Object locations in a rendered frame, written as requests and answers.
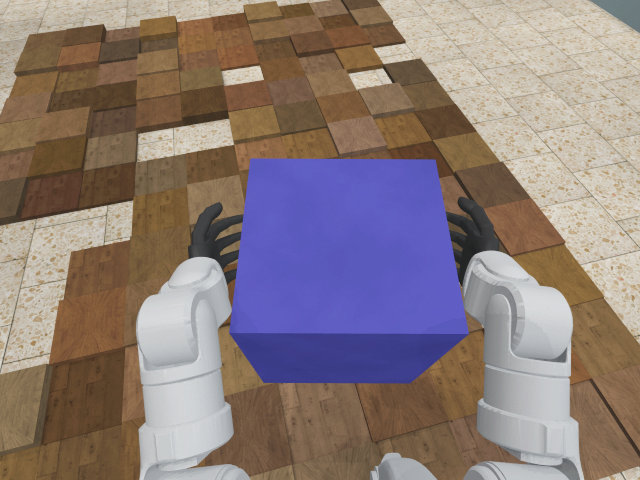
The robot right thigh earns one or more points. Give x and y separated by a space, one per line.
401 469

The right robot forearm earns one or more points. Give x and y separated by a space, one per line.
527 351

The carton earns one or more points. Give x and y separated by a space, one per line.
346 271

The right robot hand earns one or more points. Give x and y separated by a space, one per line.
480 234

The robot right shin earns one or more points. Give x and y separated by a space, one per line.
390 455

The left robot hand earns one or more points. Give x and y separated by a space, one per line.
204 235

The left robot forearm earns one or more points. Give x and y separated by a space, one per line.
180 360

